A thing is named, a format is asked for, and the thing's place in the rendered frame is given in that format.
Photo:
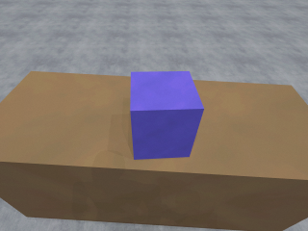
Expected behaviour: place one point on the carton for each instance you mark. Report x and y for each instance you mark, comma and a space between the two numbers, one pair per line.
165, 111

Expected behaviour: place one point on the pedestal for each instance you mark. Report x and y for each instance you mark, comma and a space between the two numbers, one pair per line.
66, 152

